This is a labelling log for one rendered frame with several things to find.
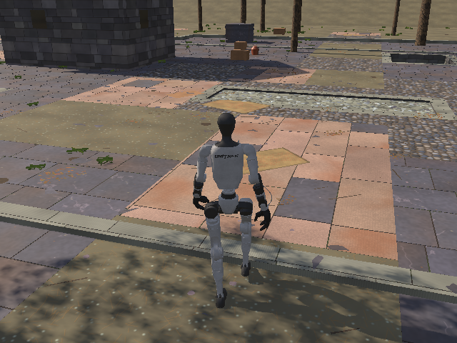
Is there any robot right upper arm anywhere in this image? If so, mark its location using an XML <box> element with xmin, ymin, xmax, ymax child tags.
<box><xmin>242</xmin><ymin>144</ymin><xmax>260</xmax><ymax>184</ymax></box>

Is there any robot left hand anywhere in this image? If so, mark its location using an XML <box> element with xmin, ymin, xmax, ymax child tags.
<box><xmin>193</xmin><ymin>196</ymin><xmax>209</xmax><ymax>210</ymax></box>

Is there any left robot foot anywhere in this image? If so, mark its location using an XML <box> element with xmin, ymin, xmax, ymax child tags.
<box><xmin>216</xmin><ymin>288</ymin><xmax>227</xmax><ymax>308</ymax></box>

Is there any left robot forearm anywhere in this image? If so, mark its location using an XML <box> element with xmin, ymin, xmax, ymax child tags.
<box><xmin>193</xmin><ymin>172</ymin><xmax>204</xmax><ymax>198</ymax></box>

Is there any robot left upper arm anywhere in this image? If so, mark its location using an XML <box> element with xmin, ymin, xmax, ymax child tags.
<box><xmin>196</xmin><ymin>144</ymin><xmax>213</xmax><ymax>183</ymax></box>

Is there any robot right hand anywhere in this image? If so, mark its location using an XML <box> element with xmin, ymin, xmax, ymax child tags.
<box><xmin>254</xmin><ymin>209</ymin><xmax>271</xmax><ymax>231</ymax></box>

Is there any right robot forearm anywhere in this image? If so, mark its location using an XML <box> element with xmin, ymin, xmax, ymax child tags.
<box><xmin>253</xmin><ymin>173</ymin><xmax>268</xmax><ymax>211</ymax></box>

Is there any robot right shin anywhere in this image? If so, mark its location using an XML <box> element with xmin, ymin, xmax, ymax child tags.
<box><xmin>241</xmin><ymin>222</ymin><xmax>251</xmax><ymax>267</ymax></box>

